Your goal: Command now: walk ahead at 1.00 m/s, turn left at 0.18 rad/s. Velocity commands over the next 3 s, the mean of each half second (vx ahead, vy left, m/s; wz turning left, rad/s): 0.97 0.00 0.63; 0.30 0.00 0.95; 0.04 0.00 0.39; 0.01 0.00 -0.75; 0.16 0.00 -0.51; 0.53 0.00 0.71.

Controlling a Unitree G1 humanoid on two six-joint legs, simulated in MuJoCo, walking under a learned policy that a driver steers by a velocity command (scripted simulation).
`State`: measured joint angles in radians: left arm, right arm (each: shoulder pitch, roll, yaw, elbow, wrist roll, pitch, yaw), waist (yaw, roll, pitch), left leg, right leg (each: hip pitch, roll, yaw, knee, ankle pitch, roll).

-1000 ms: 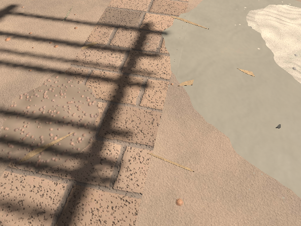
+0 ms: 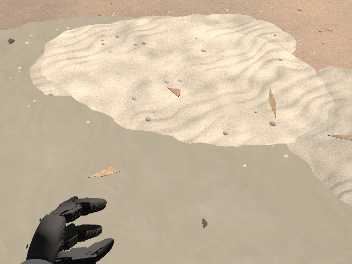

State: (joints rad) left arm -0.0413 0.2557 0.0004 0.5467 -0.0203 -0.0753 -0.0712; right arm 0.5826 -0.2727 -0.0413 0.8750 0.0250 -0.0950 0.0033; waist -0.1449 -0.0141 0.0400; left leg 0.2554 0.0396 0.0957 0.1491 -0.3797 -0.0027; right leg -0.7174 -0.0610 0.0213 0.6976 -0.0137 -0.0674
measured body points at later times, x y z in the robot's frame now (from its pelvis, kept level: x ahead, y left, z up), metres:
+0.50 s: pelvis +0.43 +0.02 -0.02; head +0.44 +0.05 +0.43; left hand +0.35 +0.29 -0.16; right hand +0.72 -0.14 -0.08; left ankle +0.62 +0.16 -0.69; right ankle +0.24 -0.14 -0.71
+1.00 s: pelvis +0.69 +0.08 +0.00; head +0.70 +0.10 +0.45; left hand +0.60 +0.40 -0.08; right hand +1.04 +0.02 -0.06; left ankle +0.62 +0.15 -0.71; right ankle +0.87 +0.09 -0.72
